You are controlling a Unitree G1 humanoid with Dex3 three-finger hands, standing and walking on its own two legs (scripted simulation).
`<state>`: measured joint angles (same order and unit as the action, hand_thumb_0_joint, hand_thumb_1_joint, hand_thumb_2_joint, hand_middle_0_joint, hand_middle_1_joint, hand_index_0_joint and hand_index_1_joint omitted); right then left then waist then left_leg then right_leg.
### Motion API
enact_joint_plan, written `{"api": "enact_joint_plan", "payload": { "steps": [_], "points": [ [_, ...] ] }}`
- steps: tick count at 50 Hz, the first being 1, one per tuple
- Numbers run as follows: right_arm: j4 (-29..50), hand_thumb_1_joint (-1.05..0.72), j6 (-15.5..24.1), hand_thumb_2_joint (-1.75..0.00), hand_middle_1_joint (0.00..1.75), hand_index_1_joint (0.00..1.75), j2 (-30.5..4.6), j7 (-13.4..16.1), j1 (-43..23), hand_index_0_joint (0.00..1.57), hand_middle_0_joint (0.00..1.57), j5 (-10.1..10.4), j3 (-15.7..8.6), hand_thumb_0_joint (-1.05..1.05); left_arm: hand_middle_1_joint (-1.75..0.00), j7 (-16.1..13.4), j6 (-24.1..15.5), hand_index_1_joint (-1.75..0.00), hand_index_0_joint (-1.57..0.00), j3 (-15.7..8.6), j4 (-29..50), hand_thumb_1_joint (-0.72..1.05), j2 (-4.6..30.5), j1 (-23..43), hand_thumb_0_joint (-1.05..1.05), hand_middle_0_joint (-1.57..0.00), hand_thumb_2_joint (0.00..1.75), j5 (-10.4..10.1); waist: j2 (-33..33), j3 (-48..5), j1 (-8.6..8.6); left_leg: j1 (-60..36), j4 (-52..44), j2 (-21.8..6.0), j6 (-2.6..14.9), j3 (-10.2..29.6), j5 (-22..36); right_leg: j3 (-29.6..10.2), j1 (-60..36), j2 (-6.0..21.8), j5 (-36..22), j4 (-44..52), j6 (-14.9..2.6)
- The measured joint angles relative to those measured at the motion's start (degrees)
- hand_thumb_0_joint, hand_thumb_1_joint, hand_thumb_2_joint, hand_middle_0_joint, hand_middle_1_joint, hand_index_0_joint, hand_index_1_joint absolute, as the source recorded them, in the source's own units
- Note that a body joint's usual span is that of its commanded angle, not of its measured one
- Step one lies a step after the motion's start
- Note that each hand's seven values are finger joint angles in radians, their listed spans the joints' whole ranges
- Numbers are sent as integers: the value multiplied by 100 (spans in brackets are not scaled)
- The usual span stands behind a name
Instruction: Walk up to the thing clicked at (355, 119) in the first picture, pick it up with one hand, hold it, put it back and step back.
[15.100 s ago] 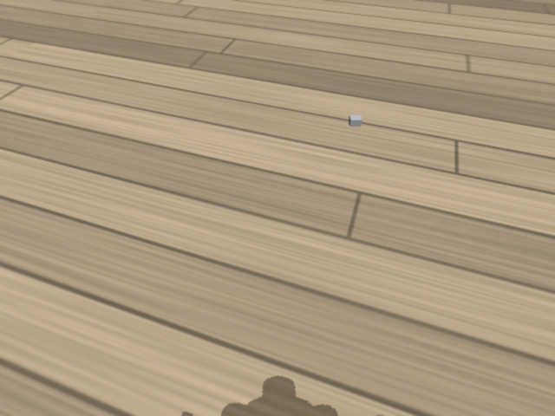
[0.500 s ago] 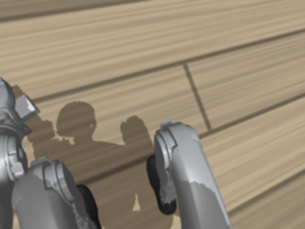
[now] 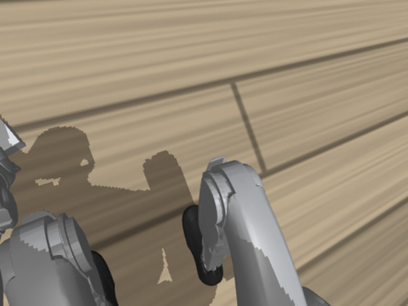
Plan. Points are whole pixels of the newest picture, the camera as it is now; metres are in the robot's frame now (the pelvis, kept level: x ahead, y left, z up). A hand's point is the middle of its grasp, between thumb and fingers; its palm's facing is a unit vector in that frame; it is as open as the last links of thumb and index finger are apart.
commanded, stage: rest palm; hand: left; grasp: from above
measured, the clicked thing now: out of the picture +0.47 +0.28 -0.29
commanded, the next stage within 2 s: close in 0.54 s
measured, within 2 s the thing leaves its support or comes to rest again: neither
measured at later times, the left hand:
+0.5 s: hand out of the picture +0.45 +0.28 -0.25, palm faces -0.36 -0.28 -0.89, open 13.2 cm
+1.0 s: hand (0, 141) +0.46 +0.27 -0.26, palm faces -0.35 -0.27 -0.90, open 11.1 cm
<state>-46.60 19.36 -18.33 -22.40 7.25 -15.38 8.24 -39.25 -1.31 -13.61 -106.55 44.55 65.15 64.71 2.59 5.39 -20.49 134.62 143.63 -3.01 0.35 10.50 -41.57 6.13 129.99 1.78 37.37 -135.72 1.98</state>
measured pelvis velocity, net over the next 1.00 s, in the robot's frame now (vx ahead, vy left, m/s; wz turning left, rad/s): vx -0.01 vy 0.01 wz -0.07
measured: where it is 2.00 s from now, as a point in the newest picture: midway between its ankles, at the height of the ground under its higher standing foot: (159, 282)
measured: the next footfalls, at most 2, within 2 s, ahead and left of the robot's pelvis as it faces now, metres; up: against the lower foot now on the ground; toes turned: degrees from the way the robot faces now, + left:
none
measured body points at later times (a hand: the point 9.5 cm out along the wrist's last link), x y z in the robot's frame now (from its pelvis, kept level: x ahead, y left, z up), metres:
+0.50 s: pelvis +0.00 +0.00 -0.01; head +0.28 +0.09 +0.33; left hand +0.47 +0.29 -0.20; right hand -0.01 -0.24 -0.06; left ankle +0.06 +0.13 -0.28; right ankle +0.11 -0.13 -0.28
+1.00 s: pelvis -0.01 +0.01 +0.00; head +0.29 +0.10 +0.32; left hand +0.48 +0.28 -0.21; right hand +0.00 -0.24 -0.05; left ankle +0.06 +0.13 -0.28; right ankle +0.11 -0.13 -0.28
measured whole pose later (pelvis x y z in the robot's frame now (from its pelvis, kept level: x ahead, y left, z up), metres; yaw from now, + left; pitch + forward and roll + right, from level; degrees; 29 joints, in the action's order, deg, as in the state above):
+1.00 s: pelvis -0.01 +0.01 +0.00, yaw -4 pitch +27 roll -14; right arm -42.1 23.9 -21.4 -25.2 7.1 -15.8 15.7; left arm -42.8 0.0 -13.0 -108.0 54.3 67.9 62.3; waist 7.4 13.0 -24.7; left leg 133.8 145.9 -3.2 0.6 14.8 -41.9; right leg 9.5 127.1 0.4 35.9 -134.4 3.1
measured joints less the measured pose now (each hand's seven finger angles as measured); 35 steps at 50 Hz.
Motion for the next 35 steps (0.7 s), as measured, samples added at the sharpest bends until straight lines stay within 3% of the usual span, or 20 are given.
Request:
{"api": "enact_joint_plan", "payload": {
  "steps": [5, 11, 22, 35],
  "points": [
    [61, -88, 32, -90, 30, 30, -2, -88, 111, 20, 19, -64, 187, 0, -81, -210, -58, -83, -22, -161, -66, -39, 200, -6, 0, -25, 87, 96, 109, 192, -120, -10, 79, -2, -9, 95, -21, 74, -44, -25, -17, -12, 8],
    [55, -88, 95, -90, 30, 30, -73, -198, 195, 20, 19, -113, 290, 0, -78, -377, -5, -81, -24, -326, -94, -38, 453, 47, 0, -27, 86, 34, 176, 358, -230, 19, 178, -11, 1, 192, -34, 146, -60, -63, -51, -26, 40],
    [108, -89, 225, -90, 30, 30, -170, -276, 189, 20, 19, -77, 432, 0, -74, -226, 1, -77, -26, -165, -187, -36, 674, 42, 0, -30, 84, -70, 200, 442, -299, 34, 264, -9, 33, 288, -35, 220, -108, -95, -85, -19, 85],
    [280, -89, 402, -90, 30, 30, -214, -276, 14, 20, 19, -91, 588, 0, -71, -353, -10, -74, -32, 22, -266, -28, 816, 156, 0, -35, 78, -97, 381, 559, -320, -34, 235, -1, 22, 358, -14, 284, -216, -109, -122, 62, 92]
  ]
}}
